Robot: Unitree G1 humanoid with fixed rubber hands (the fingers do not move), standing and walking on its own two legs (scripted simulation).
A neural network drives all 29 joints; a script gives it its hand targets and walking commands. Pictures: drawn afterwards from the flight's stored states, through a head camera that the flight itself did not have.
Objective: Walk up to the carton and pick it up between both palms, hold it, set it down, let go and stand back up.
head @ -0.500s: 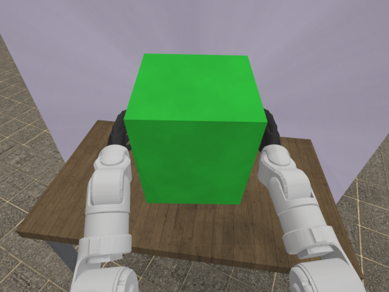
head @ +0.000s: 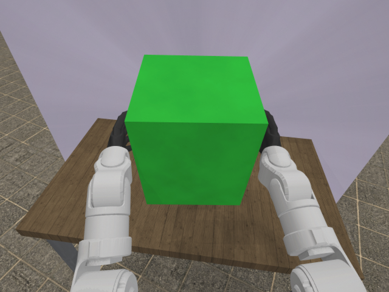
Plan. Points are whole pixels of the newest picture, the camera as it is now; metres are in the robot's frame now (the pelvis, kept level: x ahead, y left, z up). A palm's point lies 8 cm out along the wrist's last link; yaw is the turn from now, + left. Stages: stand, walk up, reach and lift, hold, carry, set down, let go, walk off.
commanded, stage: hold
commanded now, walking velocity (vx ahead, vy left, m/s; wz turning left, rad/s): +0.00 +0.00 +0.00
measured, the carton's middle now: (194, 134) +0.40 +0.00 +0.16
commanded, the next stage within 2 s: none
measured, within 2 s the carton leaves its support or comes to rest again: neither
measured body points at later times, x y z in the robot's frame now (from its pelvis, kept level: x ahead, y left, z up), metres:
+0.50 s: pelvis +0.00 +0.00 +0.00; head -0.04 +0.01 +0.45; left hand +0.37 +0.15 +0.16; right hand +0.37 -0.15 +0.16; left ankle +0.00 +0.14 -0.75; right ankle +0.01 -0.14 -0.75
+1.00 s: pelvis +0.00 +0.00 +0.00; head -0.04 +0.02 +0.45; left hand +0.36 +0.16 +0.16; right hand +0.37 -0.15 +0.16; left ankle +0.00 +0.14 -0.75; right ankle +0.01 -0.14 -0.75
